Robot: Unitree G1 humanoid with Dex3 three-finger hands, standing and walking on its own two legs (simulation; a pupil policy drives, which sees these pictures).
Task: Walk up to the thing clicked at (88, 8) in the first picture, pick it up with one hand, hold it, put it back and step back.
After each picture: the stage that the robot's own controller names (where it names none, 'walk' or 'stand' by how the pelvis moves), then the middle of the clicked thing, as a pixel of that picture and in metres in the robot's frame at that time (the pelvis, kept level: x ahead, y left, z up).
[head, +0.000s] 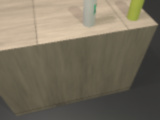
stand; (89, 4) +0.82 -0.02 +0.07
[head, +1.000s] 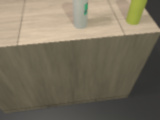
rise first; (80, 2) +0.72 +0.05 +0.10
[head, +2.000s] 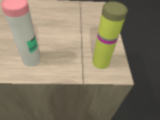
stand; (24, 36) +0.46 +0.23 +0.10
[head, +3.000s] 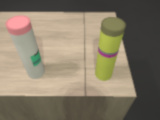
stand; (28, 51) +0.44 +0.22 +0.08
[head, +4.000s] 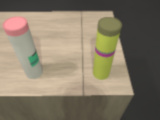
stand; (26, 52) +0.44 +0.22 +0.07
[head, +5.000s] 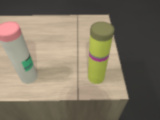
stand; (20, 56) +0.43 +0.25 +0.07
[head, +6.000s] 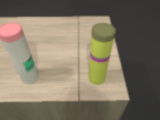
stand; (21, 57) +0.43 +0.24 +0.07
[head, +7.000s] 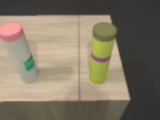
rise first; (21, 56) +0.43 +0.24 +0.07
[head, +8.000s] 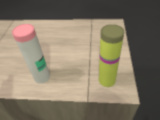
rise first; (34, 57) +0.43 +0.23 +0.07
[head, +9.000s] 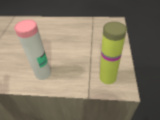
go down; (35, 53) +0.44 +0.23 +0.07
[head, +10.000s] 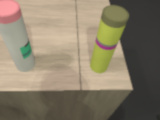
go down; (17, 41) +0.45 +0.21 +0.09
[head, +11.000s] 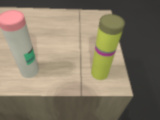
go down; (22, 48) +0.44 +0.22 +0.09
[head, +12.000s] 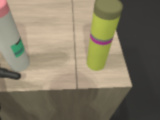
close in; (8, 40) +0.44 +0.23 +0.12
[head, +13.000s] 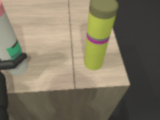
lift; (5, 42) +0.43 +0.23 +0.12
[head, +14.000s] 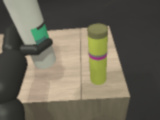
lift; (31, 26) +0.36 +0.14 +0.30
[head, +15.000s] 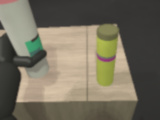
hold; (25, 37) +0.33 +0.17 +0.27
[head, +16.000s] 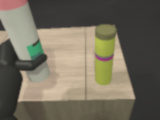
hold; (26, 42) +0.34 +0.17 +0.25
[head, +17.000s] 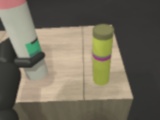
crouch; (25, 40) +0.36 +0.18 +0.24
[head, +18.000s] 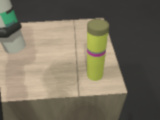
lower; (0, 11) +0.45 +0.23 +0.27
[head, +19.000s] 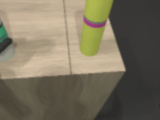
lower; out of the picture +0.47 +0.25 +0.14
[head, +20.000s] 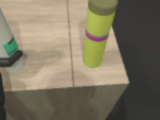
lower; (1, 39) +0.43 +0.24 +0.13
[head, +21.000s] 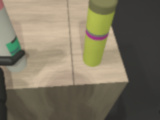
lower; (4, 38) +0.44 +0.23 +0.13
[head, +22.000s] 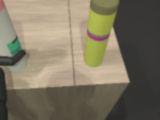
lower; (4, 38) +0.44 +0.23 +0.13
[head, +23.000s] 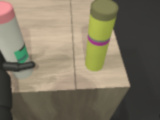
open; (12, 46) +0.42 +0.22 +0.12
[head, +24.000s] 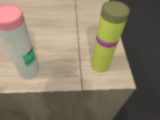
sink last; (20, 48) +0.41 +0.20 +0.11
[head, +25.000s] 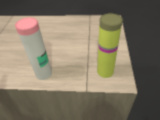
stand; (36, 52) +0.44 +0.22 +0.10
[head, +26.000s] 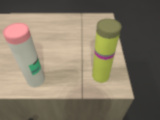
stand; (27, 59) +0.40 +0.21 +0.08
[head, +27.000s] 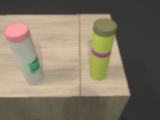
stand; (27, 58) +0.42 +0.22 +0.08
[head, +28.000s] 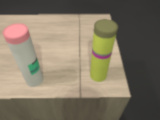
stand; (26, 59) +0.41 +0.22 +0.07
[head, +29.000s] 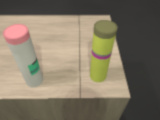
stand; (26, 59) +0.41 +0.22 +0.07
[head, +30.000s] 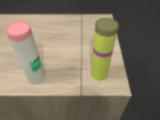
walk; (28, 57) +0.42 +0.22 +0.08
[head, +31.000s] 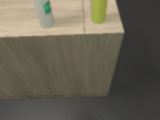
walk; (41, 1) +0.70 +0.22 +0.09
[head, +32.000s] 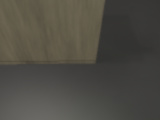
stand; out of the picture +1.08 +0.27 +0.09
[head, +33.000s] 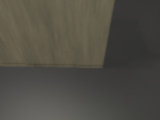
stand; out of the picture +1.06 +0.21 +0.09
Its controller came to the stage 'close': yes
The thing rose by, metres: 0.20
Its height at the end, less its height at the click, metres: +0.00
